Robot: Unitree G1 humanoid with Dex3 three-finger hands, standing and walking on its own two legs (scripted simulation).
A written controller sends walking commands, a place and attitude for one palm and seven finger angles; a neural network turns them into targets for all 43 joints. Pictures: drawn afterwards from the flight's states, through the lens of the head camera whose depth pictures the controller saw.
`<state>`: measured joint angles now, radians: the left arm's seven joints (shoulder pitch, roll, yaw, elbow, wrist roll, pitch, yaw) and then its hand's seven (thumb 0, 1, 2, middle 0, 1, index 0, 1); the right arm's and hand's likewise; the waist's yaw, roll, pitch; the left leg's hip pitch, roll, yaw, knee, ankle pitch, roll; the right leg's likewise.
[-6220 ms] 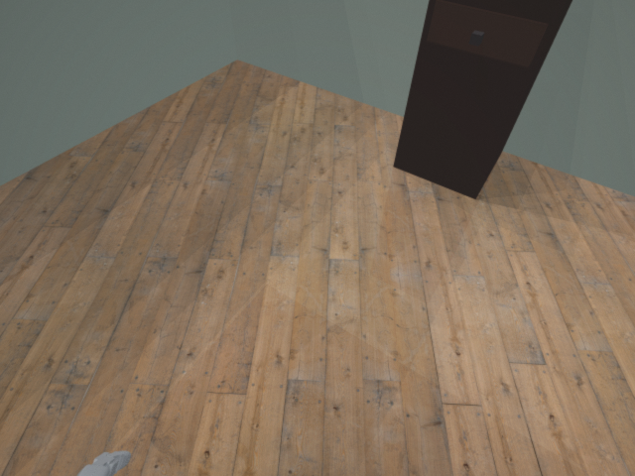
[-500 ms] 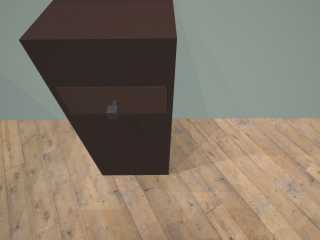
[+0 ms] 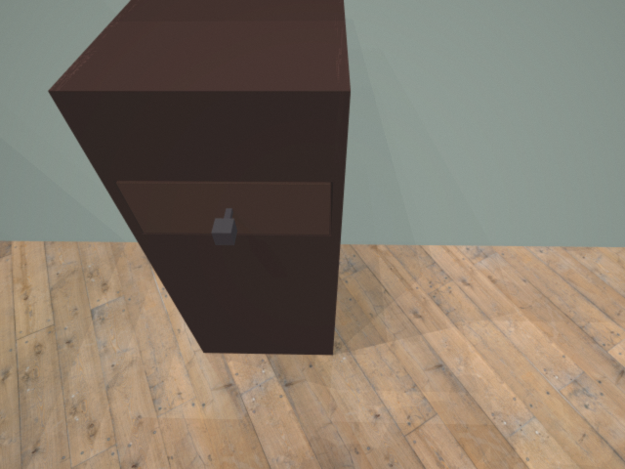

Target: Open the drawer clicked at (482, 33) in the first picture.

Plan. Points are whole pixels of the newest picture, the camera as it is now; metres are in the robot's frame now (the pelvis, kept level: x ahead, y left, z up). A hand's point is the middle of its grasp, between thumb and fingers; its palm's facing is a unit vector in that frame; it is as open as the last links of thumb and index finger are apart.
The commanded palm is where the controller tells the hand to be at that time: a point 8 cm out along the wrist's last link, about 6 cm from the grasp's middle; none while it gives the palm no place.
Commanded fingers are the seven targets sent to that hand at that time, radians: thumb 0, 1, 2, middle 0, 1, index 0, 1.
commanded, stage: raise the hand with hooked fingers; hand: left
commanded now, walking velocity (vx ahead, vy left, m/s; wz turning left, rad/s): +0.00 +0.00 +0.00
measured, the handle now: (226, 224) +0.52 +0.22 -0.06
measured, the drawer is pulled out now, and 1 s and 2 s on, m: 0.00 0.00 0.00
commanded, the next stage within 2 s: move the hooked fingers above the handle in 1.82 s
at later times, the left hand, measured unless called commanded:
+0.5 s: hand (149, 465) +0.13 +0.22 -0.05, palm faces +0.09 -0.05 -1.00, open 9.4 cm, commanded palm +0.13 +0.22 +0.01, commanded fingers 0.00 0.20 0.60 -0.25 -0.75 -0.25 -0.75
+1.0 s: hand (129, 379) +0.20 +0.25 +0.02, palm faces +0.12 -0.08 -0.99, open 12.4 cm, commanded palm +0.18 +0.24 +0.08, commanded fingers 0.00 -0.38 0.35 -0.29 -1.12 -0.29 -1.12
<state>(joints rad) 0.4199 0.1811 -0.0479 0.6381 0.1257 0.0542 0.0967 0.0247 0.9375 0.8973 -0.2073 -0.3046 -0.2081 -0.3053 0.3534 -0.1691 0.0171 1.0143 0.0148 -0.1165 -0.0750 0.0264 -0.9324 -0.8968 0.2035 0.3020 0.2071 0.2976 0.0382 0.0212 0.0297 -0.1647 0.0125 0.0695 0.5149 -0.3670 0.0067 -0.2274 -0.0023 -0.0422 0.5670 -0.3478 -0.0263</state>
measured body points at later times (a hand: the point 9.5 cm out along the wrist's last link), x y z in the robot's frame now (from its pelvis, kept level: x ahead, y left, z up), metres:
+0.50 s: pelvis -0.07 -0.03 -0.05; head -0.02 -0.05 +0.40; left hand +0.12 +0.22 +0.01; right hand +0.21 -0.22 -0.12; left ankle -0.06 +0.11 -0.73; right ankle -0.03 -0.10 -0.73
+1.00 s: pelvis -0.06 +0.00 -0.01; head -0.02 -0.02 +0.43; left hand +0.19 +0.25 +0.07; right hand +0.12 -0.25 -0.13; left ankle -0.06 +0.11 -0.73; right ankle -0.03 -0.10 -0.73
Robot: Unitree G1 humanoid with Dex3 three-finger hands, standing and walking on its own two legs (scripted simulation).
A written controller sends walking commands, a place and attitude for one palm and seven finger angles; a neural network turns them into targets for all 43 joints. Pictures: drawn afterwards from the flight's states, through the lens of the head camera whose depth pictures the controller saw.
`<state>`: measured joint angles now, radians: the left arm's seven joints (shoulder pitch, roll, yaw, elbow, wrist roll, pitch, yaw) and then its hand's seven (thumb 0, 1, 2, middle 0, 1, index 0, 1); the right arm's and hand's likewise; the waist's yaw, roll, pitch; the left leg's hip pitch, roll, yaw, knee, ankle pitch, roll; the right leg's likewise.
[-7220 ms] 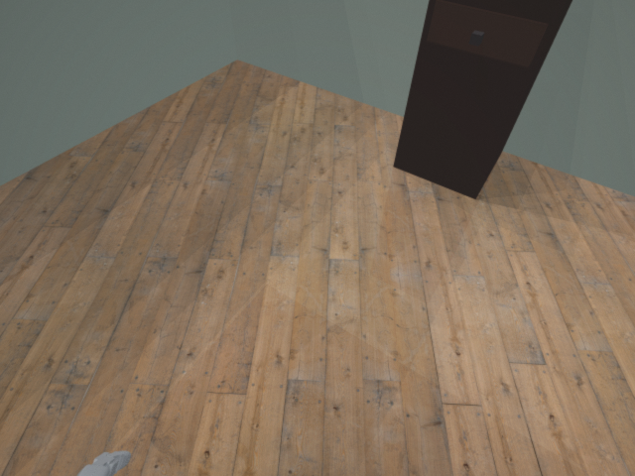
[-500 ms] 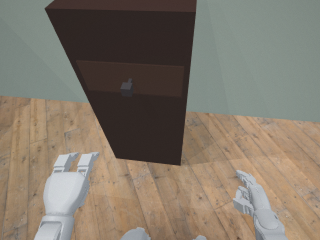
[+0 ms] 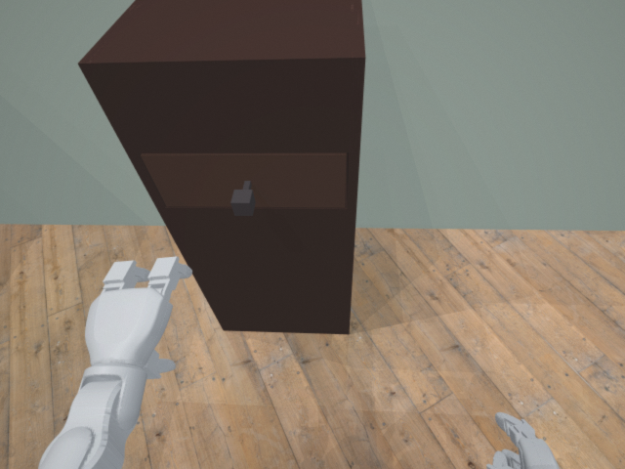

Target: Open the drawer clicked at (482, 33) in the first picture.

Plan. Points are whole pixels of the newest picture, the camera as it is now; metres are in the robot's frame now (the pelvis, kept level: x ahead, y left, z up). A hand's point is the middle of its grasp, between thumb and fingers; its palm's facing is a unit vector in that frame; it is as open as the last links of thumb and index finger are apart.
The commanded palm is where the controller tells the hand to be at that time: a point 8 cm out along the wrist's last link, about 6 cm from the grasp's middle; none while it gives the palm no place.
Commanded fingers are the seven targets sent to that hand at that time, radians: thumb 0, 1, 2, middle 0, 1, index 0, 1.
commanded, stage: raise the hand with hooked fingers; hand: left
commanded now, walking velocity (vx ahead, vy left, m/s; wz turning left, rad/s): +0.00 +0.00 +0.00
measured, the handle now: (245, 196) +0.58 +0.21 -0.04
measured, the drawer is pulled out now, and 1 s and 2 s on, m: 0.00 0.00 0.00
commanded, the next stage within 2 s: move the hooked fingers above the handle in 0.82 s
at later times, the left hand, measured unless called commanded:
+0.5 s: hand (134, 253) +0.33 +0.26 +0.10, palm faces +0.05 -0.05 -1.00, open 13.8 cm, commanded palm +0.30 +0.26 +0.15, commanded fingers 0.00 -0.50 0.30 -0.30 -1.20 -0.30 -1.20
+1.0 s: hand (157, 263) +0.33 +0.24 +0.09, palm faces +0.03 -0.07 -1.00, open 13.8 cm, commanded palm +0.31 +0.24 +0.14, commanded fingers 0.00 -0.50 0.30 -0.30 -1.20 -0.30 -1.20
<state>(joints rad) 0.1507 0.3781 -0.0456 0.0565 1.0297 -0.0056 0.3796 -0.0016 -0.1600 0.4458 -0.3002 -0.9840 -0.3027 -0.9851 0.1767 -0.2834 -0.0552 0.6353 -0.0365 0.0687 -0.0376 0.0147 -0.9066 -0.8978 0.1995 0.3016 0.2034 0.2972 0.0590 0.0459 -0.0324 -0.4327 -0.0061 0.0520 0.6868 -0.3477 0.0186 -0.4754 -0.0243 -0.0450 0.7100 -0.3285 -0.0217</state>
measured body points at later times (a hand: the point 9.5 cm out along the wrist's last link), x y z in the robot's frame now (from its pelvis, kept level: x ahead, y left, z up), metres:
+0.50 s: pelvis +0.02 +0.01 +0.02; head +0.05 -0.02 +0.47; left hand +0.32 +0.26 +0.16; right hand +0.23 -0.19 -0.09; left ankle +0.00 +0.11 -0.72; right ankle +0.02 -0.11 -0.72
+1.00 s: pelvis +0.02 -0.01 +0.02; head +0.05 -0.04 +0.47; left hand +0.32 +0.24 +0.14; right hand +0.21 -0.23 -0.10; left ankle +0.00 +0.11 -0.72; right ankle +0.02 -0.11 -0.72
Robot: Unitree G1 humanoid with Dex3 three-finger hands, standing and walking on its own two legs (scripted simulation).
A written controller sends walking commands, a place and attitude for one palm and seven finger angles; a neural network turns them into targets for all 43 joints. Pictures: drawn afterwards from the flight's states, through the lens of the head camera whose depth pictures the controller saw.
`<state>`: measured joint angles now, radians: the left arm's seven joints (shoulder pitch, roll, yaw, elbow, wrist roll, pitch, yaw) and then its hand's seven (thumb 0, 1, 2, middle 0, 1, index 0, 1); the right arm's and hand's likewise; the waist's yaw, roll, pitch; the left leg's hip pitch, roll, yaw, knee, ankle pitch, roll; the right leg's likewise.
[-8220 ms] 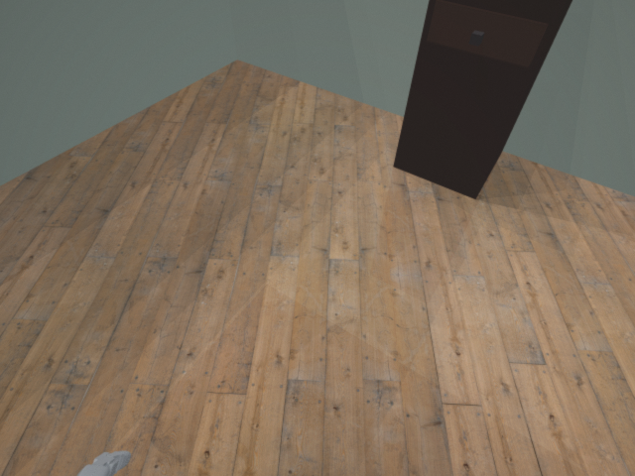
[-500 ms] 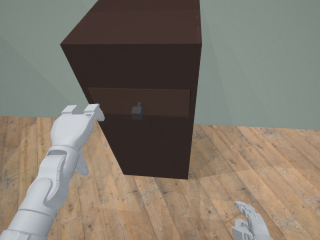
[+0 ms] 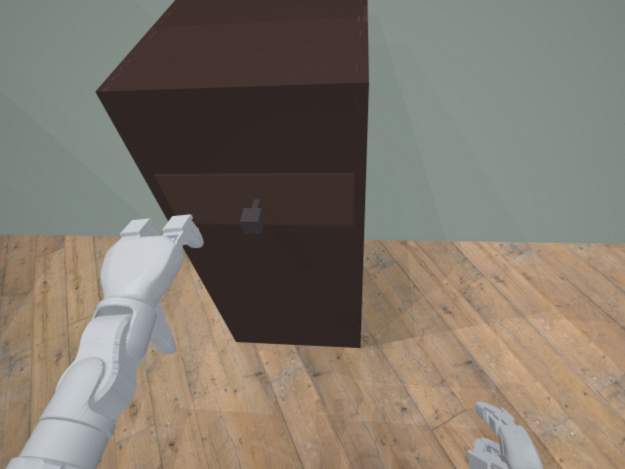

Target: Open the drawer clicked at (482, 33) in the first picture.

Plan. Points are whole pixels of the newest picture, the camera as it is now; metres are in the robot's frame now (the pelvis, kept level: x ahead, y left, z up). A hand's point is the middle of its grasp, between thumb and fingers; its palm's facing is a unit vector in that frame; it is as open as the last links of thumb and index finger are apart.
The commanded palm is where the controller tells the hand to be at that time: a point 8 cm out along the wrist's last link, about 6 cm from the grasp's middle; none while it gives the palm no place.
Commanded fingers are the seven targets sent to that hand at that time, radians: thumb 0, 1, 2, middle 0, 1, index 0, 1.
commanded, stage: move the hooked fingers above the handle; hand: left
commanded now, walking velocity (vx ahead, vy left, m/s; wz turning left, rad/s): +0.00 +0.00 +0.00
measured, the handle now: (254, 214) +0.56 +0.21 -0.06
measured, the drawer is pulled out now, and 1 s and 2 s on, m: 0.00 0.00 0.00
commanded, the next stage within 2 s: none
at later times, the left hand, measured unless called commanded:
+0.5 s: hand (208, 250) +0.39 +0.22 +0.04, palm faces -0.04 -0.03 -1.00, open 13.8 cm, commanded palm +0.38 +0.23 +0.10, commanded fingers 0.00 -0.50 0.30 -0.30 -1.20 -0.30 -1.20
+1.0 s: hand (230, 229) +0.45 +0.20 +0.02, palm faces -0.04 -0.02 -1.00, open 13.8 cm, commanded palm +0.44 +0.21 +0.07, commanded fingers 0.00 -0.50 0.30 -0.30 -1.20 -0.30 -1.20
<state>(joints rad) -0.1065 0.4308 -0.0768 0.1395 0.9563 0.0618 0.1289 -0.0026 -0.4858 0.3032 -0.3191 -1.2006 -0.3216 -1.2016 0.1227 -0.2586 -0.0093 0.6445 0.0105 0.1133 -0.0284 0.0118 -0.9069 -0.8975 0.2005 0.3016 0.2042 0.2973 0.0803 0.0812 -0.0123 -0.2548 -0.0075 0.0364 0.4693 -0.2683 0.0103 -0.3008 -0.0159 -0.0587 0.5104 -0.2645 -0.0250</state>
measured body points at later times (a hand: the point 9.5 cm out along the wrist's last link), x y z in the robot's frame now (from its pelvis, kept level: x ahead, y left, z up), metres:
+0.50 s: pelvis +0.00 +0.00 -0.01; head +0.05 -0.03 +0.44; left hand +0.39 +0.22 +0.09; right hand +0.10 -0.26 -0.15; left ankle -0.02 +0.12 -0.74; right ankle +0.00 -0.10 -0.74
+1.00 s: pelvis +0.00 +0.01 -0.02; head +0.07 -0.01 +0.43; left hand +0.45 +0.20 +0.08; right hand +0.06 -0.25 -0.15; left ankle -0.02 +0.12 -0.74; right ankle +0.00 -0.10 -0.74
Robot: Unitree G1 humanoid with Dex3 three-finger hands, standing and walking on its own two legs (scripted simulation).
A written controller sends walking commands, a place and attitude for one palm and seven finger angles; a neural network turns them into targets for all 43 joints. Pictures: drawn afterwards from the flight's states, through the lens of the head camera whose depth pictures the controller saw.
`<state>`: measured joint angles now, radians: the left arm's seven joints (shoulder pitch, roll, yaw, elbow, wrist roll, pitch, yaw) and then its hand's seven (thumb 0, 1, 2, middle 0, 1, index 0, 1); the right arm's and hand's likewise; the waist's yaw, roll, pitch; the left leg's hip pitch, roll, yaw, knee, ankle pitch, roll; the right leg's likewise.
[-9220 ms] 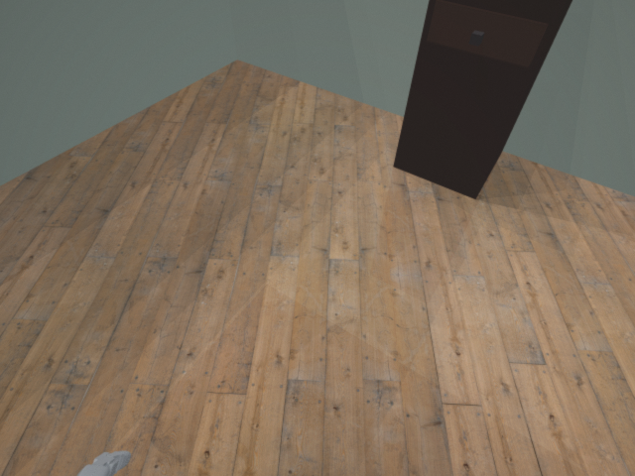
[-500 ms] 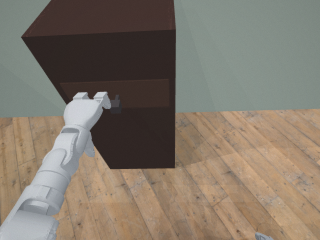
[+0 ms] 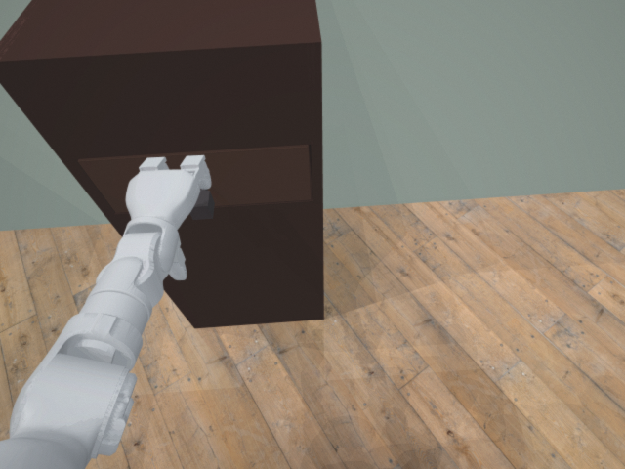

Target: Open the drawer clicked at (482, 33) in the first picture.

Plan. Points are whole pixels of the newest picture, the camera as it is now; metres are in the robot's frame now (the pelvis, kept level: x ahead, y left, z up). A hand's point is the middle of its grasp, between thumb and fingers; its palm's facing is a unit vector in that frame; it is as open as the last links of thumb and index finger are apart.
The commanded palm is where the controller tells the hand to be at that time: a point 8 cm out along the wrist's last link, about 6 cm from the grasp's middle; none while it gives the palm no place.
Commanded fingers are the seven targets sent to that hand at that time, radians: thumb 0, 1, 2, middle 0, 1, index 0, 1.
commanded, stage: move the hooked fingers above the handle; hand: left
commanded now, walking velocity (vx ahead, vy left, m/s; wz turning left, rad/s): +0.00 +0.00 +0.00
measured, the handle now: (202, 197) +0.56 +0.20 -0.05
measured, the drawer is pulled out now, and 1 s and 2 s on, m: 0.00 0.00 0.00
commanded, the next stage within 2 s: lower the fingers behind the handle in 1.82 s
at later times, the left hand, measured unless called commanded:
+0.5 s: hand (205, 186) +0.52 +0.18 +0.02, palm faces +0.00 -0.03 -1.00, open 13.7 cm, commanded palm +0.50 +0.20 +0.07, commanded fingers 0.00 -0.50 0.30 -0.30 -1.20 -0.30 -1.20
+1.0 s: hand (199, 189) +0.52 +0.19 +0.01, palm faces +0.01 -0.06 -1.00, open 13.7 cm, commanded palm +0.50 +0.20 +0.06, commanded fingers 0.00 -0.50 0.30 -0.30 -1.20 -0.30 -1.20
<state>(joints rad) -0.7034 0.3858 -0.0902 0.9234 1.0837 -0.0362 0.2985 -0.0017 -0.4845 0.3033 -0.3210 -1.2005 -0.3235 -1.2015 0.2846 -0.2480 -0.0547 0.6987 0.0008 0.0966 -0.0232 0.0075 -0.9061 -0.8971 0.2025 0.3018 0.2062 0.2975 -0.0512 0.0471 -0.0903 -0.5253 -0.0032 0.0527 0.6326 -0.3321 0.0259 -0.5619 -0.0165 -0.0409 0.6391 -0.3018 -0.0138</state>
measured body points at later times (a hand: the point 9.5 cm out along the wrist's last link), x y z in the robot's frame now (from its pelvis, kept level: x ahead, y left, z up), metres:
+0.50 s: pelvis +0.00 +0.01 -0.02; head +0.12 +0.00 +0.42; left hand +0.52 +0.17 +0.07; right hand -0.03 -0.27 -0.14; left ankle -0.02 +0.10 -0.72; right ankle +0.00 -0.11 -0.72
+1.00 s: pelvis +0.00 +0.01 -0.02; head +0.12 +0.02 +0.41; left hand +0.52 +0.19 +0.07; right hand -0.02 -0.27 -0.15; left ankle -0.02 +0.10 -0.72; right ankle +0.00 -0.11 -0.72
